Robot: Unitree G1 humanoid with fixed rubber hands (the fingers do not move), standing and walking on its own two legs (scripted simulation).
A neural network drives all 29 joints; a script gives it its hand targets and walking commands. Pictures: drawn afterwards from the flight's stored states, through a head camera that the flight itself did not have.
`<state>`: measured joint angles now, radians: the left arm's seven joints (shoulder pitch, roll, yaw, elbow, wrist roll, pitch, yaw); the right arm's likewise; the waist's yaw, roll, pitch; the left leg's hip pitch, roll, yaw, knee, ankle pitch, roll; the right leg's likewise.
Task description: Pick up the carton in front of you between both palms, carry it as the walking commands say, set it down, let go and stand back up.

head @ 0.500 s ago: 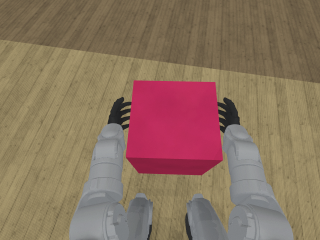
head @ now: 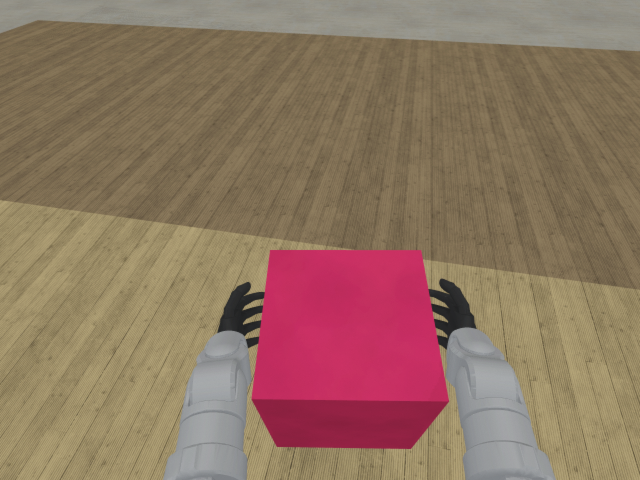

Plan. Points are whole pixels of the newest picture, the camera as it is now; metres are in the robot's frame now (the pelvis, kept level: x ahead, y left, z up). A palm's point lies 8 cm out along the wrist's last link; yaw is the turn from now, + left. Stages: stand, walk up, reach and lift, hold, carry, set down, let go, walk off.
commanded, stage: reach and lift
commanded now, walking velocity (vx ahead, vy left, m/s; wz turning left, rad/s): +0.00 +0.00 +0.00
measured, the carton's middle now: (344, 354) +0.31 +0.00 -0.07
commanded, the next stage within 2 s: hold in 1.10 s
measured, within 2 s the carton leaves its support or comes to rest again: neither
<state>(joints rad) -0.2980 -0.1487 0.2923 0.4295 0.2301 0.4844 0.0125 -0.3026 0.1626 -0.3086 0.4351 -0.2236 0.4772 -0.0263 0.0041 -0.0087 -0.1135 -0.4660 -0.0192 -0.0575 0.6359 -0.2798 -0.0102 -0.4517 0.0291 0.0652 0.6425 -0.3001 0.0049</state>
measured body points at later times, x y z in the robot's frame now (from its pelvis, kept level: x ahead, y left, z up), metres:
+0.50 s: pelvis -0.01 +0.00 +0.01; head -0.03 +0.01 +0.46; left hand +0.30 +0.16 +0.03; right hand +0.31 -0.15 +0.04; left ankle +0.02 +0.13 -0.72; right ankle +0.01 -0.12 -0.72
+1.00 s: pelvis +0.01 +0.00 +0.02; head -0.02 +0.00 +0.47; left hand +0.31 +0.15 +0.05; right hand +0.31 -0.15 +0.05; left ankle +0.02 +0.13 -0.72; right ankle +0.01 -0.12 -0.72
